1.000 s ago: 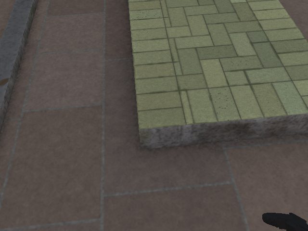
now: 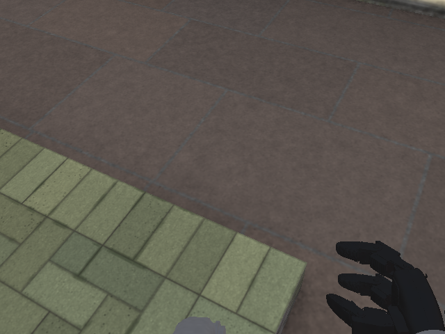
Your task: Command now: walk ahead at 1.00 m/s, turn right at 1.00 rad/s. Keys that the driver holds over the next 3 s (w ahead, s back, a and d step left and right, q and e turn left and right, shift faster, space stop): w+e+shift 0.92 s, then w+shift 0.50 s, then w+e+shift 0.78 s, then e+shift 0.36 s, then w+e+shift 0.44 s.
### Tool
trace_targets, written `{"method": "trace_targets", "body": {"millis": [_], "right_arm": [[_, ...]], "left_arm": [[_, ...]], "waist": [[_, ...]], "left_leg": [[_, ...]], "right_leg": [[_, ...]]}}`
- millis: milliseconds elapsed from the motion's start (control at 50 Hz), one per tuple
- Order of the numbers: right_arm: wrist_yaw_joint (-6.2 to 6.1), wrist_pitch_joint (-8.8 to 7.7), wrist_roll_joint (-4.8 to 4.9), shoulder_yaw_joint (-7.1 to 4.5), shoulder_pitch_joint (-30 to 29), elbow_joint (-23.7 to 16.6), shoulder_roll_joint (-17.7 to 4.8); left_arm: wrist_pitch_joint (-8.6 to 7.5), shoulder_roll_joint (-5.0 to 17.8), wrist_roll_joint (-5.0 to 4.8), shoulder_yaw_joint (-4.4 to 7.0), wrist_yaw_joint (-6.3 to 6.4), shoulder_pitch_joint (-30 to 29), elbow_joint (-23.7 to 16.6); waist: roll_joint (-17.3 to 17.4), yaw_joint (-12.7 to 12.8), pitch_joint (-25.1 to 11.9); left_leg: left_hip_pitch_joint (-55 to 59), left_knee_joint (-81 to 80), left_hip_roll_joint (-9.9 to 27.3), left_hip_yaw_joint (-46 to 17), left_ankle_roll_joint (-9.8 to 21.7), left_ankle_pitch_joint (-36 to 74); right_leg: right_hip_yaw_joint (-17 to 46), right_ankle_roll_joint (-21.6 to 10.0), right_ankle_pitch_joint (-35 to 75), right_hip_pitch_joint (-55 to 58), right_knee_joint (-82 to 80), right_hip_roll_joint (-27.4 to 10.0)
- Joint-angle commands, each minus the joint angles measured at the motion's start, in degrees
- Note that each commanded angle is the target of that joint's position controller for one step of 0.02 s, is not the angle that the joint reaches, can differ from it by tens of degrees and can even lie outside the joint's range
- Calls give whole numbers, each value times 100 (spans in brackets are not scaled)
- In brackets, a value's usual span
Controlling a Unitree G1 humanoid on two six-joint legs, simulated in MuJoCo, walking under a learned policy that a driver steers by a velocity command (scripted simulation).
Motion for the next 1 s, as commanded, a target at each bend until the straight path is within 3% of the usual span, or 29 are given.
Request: {"method": "trace_targets", "body": {"millis": [20,60,80,120,140,160,180,200,220,260,320,380,540,600,640,660,680,700,720,740,760,780,820,840,860,880,920,960,1000], "right_arm": [[129,-114,-75,354,-691,-1259,291],[39,-170,-388,361,-1285,-1662,-188],[-40,-194,-463,277,-1320,-1558,-87],[-368,-121,-257,-175,585,-1171,-717],[-402,-52,-2,-455,1957,-968,-1226],[-284,-17,107,-620,3266,-492,-1957],[-214,23,-39,-582,2780,-151,-2191],[-245,60,163,-503,1952,-549,-1400],[-251,109,293,-405,1518,-331,-891],[-149,101,188,-258,1056,169,-173],[-182,106,-13,-378,1057,660,-342],[-312,86,-13,-565,1491,947,-813],[-351,257,3,-824,1943,1055,-1590],[-209,301,220,-895,1934,991,-1892],[-157,221,392,-832,1295,1039,-1660],[-173,144,414,-735,421,1010,-1214],[-248,-23,81,-536,230,408,-400],[-252,-235,83,-329,805,71,-197],[-242,-349,122,-302,916,-15,-427],[-243,-390,144,-331,606,16,-537],[-244,-377,334,-326,862,-66,-528],[-244,-290,303,-309,940,-31,-640],[-119,-176,153,-227,395,52,-592],[-91,-223,206,-264,-128,-140,-778],[-39,-208,-143,-266,-491,-386,-910],[15,-211,-243,-365,-500,-331,-867],[-30,-95,212,-517,-13,-149,-925],[-161,28,547,-668,196,-66,-1093],[-124,20,488,-913,2014,367,-1433]], "left_arm": [[7,615,-134,28,255,-86,-73],[173,1100,-222,119,393,-1373,-583],[64,1092,-199,229,335,-1283,-511],[58,1705,-155,405,132,-1400,-439],[62,2199,-153,598,109,-1616,-464],[-48,1728,88,507,95,-1863,-619],[-118,400,17,227,-114,-1045,-936],[-52,580,139,248,-220,-1025,-954],[81,518,111,255,-211,-1781,-1143],[384,325,78,179,-177,-1886,-1402],[568,580,-37,247,-238,-1857,-1487],[459,813,131,315,-292,-2697,-1723],[252,1131,-169,499,-539,-3263,-1777],[289,1509,-129,764,-456,-1873,-1299],[412,1936,-1,1045,-385,74,-633],[376,1861,85,1033,-339,1276,-105],[229,1795,353,798,-389,963,148],[43,1628,342,606,-509,1095,93],[2,1528,209,648,-506,997,23],[-28,1272,54,550,-490,699,-44],[-42,1661,64,587,-391,-210,-195],[-106,1861,49,625,-268,-668,-294],[-186,1132,145,355,-141,-1064,-299],[-232,751,142,226,-26,-1449,-485],[-202,881,74,245,182,-1905,-582],[-207,929,49,282,309,-1855,-539],[-199,1306,-37,405,374,-1355,-287],[-103,1122,-32,423,362,-1010,-123],[-37,1006,177,386,216,-1166,-147]], "waist": [[205,-755,549],[755,-944,433],[166,-727,41],[-748,-1671,-1624],[-1328,-2404,-1922],[146,-2474,-2626],[3901,-1179,-2768],[2627,-1034,-1656],[1442,-965,-135],[74,-288,787],[60,-17,741],[-74,-375,529],[60,-519,572],[267,-69,-110],[36,896,-463],[-1637,1809,117],[-2976,902,727],[-2632,334,-875],[-1334,228,-1811],[-288,122,-1581],[-81,-541,-1370],[174,-776,-879],[1143,-852,429],[1118,-853,1016],[526,-887,1164],[-26,-779,809],[-442,-716,342],[-768,-755,380],[-879,-1716,-728]], "left_leg": [[-2830,-1073,285,-845,311,-483],[1125,-5279,592,-32,177,1676],[3969,-5256,414,504,98,3359],[5812,-5596,-152,267,166,1756],[6054,-6949,-49,-605,426,539],[7125,-7831,619,-2154,777,336],[7011,-10848,1915,-5731,1290,96],[6219,-11574,2381,-7082,1515,-1017],[5000,-11306,2175,-5888,1371,-1129],[3204,-10291,1828,-3341,906,-1085],[2752,-10112,1618,-1071,484,541],[4003,-10075,1819,-293,545,1622],[5351,-10078,1639,1337,201,2928],[5941,-8305,1546,1685,111,5816],[5077,-5257,1369,1561,39,6264],[3499,-1702,279,1667,-74,1891],[910,-102,-107,1075,67,-970],[202,-241,-138,-79,97,-777],[-164,-788,-65,-513,89,-376],[-277,-1311,191,-474,146,-55],[-412,-2025,256,-871,42,668],[-601,-2074,518,-1168,-90,430],[-677,-3521,955,-1271,-11,-23],[-156,-5477,975,-1266,-55,1698],[2139,-7617,852,-981,-224,3532],[4591,-8153,546,-528,-385,5129],[5911,-8896,202,-442,-712,5390],[5298,-9822,9,-357,-640,3845],[6843,-9502,66,-246,-295,3060]], "right_leg": [[2487,-573,594,1151,-968,-1915],[1714,-521,261,-2027,-2745,-1333],[1675,-771,1254,-3695,-3294,-1455],[1313,-374,7863,-1791,-1135,-1465],[1673,-67,9257,-932,695,-1474],[1739,-75,5748,-866,3014,-1126],[1231,150,111,-2128,4899,-122],[937,315,175,-3085,5820,-333],[234,393,247,-3486,6207,-577],[-187,257,594,-3281,6269,-1210],[-306,310,1023,-2588,4967,-1522],[-386,459,2242,-3133,3782,-1678],[-1399,389,3506,-2254,1423,-1688],[-1963,151,3583,-547,815,-1383],[-1897,-482,4398,1576,-222,-1502],[-1487,-1163,5544,2780,-1928,-1858],[-1000,-905,7590,3391,70,-1794],[349,-1653,6269,4369,761,-1813],[1885,-2205,3350,4656,19,-2265],[2337,-1959,2137,3968,-472,-2383],[4072,-2196,61,3108,-1172,-3087],[4761,-2274,-500,2190,-1216,-3461],[3864,-1738,-773,105,-928,-2992],[2973,-1350,-1043,-1019,-1279,-2342],[1940,-995,-833,-2951,-1739,-1477],[1398,-803,-797,-4355,-1818,-1067],[1387,-645,-818,-3728,-1607,-1138],[1442,-403,262,-1604,-827,-1160],[953,98,2984,-962,1901,-1074]]}}
Next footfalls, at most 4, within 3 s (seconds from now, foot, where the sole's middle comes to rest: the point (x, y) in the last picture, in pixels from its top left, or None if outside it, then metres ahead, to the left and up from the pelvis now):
0.16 left None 0.35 0.17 -0.60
0.66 right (325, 309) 0.57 -0.20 -0.76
1.00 left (346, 189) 1.03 -0.31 -0.77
1.42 right None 0.93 -0.78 -0.77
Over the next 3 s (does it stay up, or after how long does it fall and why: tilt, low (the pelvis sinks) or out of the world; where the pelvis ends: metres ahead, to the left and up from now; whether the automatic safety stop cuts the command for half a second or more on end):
stays up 0.97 -1.70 0.01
